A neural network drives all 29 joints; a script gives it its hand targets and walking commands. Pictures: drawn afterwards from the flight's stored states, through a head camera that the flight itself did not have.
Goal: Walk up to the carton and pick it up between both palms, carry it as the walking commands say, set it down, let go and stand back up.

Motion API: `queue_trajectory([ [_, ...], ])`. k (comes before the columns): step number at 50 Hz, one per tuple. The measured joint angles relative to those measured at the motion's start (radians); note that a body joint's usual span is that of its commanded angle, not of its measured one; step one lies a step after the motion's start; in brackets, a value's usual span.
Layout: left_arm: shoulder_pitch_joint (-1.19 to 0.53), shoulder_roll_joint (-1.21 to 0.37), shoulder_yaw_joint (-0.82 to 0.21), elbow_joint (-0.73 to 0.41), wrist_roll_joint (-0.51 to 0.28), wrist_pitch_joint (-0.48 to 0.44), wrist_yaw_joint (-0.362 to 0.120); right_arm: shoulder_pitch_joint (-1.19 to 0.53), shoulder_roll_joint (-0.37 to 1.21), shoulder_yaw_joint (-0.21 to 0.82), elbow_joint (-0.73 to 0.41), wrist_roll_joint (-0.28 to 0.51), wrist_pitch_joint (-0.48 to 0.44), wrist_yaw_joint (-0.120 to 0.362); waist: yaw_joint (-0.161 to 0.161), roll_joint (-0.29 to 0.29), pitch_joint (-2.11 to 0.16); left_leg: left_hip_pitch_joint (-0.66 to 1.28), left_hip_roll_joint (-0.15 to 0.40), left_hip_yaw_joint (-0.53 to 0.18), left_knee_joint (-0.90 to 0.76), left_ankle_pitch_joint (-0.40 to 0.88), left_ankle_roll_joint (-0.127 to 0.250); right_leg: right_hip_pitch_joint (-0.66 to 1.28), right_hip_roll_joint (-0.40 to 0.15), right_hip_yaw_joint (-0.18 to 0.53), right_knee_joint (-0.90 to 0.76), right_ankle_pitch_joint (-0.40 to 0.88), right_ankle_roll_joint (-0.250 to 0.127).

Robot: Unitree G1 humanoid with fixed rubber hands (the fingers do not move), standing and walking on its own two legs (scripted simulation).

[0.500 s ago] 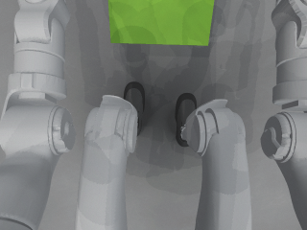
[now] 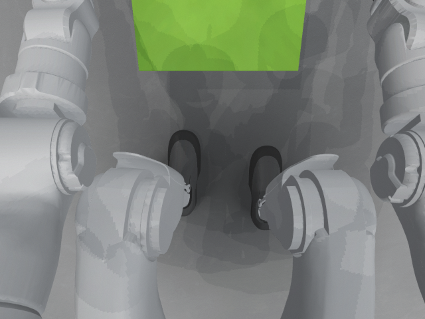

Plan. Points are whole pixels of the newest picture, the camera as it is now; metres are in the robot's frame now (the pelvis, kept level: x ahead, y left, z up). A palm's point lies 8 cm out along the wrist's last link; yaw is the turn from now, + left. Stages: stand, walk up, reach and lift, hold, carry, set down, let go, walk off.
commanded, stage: reach and lift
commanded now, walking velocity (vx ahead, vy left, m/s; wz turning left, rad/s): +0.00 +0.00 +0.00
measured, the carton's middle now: out of the picture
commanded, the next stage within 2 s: none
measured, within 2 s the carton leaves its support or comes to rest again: leaves its support in 1.94 s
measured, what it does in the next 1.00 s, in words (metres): stands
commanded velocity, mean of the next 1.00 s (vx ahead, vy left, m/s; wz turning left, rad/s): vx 0.00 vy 0.00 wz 0.00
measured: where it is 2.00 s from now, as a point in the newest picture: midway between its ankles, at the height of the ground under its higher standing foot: (224, 193)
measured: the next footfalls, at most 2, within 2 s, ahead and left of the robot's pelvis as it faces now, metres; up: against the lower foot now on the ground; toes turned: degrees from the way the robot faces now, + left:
none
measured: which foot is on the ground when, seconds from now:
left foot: down 0.00-1.00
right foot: down 0.00-1.00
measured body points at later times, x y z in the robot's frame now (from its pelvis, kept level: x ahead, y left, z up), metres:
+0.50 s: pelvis +0.00 +0.00 -0.02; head +0.38 +0.00 +0.21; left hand +0.54 +0.22 -0.22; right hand +0.55 -0.19 -0.22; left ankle +0.14 +0.10 -0.34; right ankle +0.11 -0.10 -0.34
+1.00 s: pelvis +0.00 +0.00 -0.02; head +0.38 +0.00 +0.21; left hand +0.56 +0.19 -0.22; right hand +0.56 -0.14 -0.22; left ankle +0.14 +0.10 -0.34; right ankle +0.11 -0.10 -0.34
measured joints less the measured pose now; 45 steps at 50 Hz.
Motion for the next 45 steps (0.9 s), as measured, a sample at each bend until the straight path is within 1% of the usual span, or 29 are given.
queue_trajectory([
  [3,0.000,0.000,0.000,-0.039,-0.031,-0.031,0.000,0.036,0.000,0.012,-0.015,0.000,-0.015,-0.014,0.000,0.000,-0.001,0.001,0.000,0.002,0.015,-0.016,0.000,0.001,-0.002,0.000,0.017,-0.018,-0.001],
  [5,-0.001,0.000,-0.009,-0.037,-0.054,-0.049,0.000,0.042,0.000,0.034,-0.022,0.000,-0.027,-0.017,-0.001,0.000,-0.002,-0.001,0.000,0.004,0.027,-0.020,0.000,0.000,-0.003,0.000,0.030,-0.023,-0.001],
  [7,-0.001,0.000,-0.014,0.003,-0.059,-0.055,-0.001,0.041,0.000,0.055,-0.022,0.000,-0.038,-0.017,-0.001,0.000,-0.006,-0.004,0.002,0.007,0.042,-0.020,0.001,-0.004,-0.005,0.000,0.047,-0.025,-0.001],
  [10,0.000,0.000,-0.014,0.112,-0.059,-0.055,-0.007,0.041,0.000,0.066,-0.021,0.000,-0.041,-0.015,-0.001,0.000,-0.008,-0.009,0.004,0.011,0.065,-0.018,0.002,-0.010,-0.008,0.000,0.073,-0.026,-0.001],
  [12,0.001,0.003,-0.014,0.149,-0.059,-0.056,-0.010,0.041,0.000,0.066,-0.020,0.000,-0.041,-0.011,0.002,0.000,-0.008,-0.010,0.005,0.013,0.075,-0.015,0.004,-0.011,-0.009,0.000,0.085,-0.026,-0.001],
  [18,-0.003,0.006,-0.023,0.107,-0.061,-0.072,-0.011,0.036,0.004,0.066,-0.004,0.000,-0.040,0.000,0.003,0.000,-0.007,-0.012,0.008,0.015,0.083,-0.009,0.009,-0.011,-0.010,0.000,0.091,-0.021,-0.002],
  [22,-0.007,0.006,-0.029,0.106,-0.063,-0.072,-0.018,0.035,0.004,0.066,0.018,0.000,-0.036,0.003,0.001,0.000,-0.006,-0.013,0.009,0.015,0.083,-0.011,0.012,-0.011,-0.010,0.000,0.090,-0.021,-0.002],
  [29,-0.008,0.006,-0.031,0.106,-0.063,-0.072,-0.021,0.034,0.004,0.066,0.019,0.000,-0.035,0.005,0.001,0.000,-0.005,-0.012,0.009,0.015,0.083,-0.017,0.012,-0.011,-0.011,0.000,0.090,-0.027,-0.002],
  [37,-0.009,0.006,-0.072,0.106,-0.079,-0.072,-0.030,0.011,0.025,0.101,0.019,0.000,-0.035,0.012,0.001,0.000,-0.005,-0.012,0.009,0.015,0.083,-0.017,0.012,-0.011,-0.011,0.000,0.090,-0.027,-0.002],
  [45,-0.024,-0.003,-0.096,0.106,-0.085,-0.072,-0.040,-0.032,0.069,0.102,0.024,0.000,-0.039,0.020,-0.003,0.000,-0.005,-0.014,0.009,0.015,0.083,-0.017,0.014,-0.011,-0.011,0.000,0.088,-0.027,-0.002],
])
